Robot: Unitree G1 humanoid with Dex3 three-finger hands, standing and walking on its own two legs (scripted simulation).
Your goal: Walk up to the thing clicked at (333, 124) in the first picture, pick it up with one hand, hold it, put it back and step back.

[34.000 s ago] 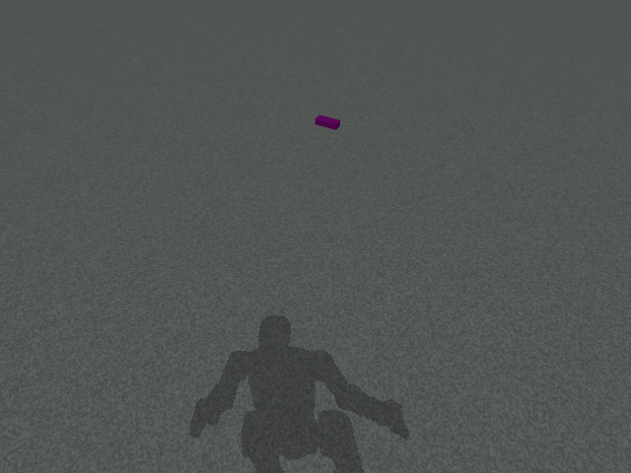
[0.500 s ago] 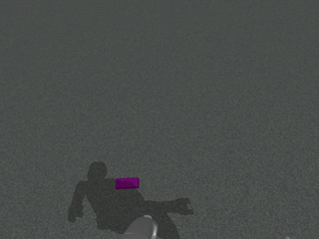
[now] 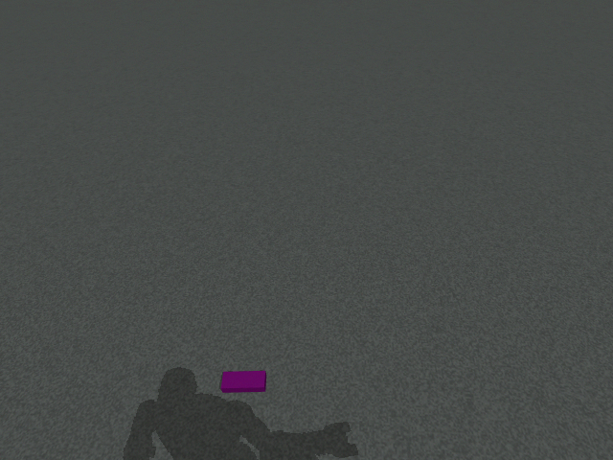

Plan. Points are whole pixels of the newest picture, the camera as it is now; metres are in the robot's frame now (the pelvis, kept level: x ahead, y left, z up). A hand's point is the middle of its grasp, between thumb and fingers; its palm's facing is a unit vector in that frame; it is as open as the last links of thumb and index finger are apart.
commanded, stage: walk up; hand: left
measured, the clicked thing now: (244, 381) +0.54 +0.26 -0.75
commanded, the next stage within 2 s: stand in 0.90 s
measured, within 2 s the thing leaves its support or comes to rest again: neither
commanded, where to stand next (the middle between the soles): +0.15 +0.03 m, yaw +1 degrees
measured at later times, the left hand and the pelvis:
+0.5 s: hand out of the picture +0.12 +0.26 -0.15, palm faces -0.01 -0.94 -0.33, open 7.3 cm; pelvis +0.03 +0.01 +0.01, yaw +0 degrees
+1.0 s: hand out of the picture +0.11 +0.27 -0.14, palm faces +0.01 -0.94 -0.35, open 7.3 cm; pelvis +0.04 +0.02 +0.01, yaw +1 degrees
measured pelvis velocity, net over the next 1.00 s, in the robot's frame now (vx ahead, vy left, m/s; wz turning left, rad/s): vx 0.04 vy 0.02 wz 0.01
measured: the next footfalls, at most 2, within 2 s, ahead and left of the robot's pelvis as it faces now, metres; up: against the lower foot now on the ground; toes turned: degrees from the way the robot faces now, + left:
none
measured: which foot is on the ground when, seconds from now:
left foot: down 0.00-1.00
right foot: down 0.00-1.00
